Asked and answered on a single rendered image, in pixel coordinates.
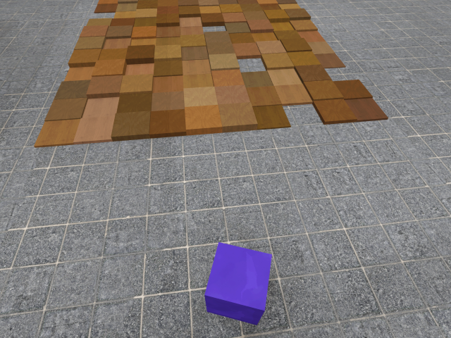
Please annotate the carton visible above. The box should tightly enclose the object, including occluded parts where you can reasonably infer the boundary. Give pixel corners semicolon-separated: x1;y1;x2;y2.
204;242;272;325

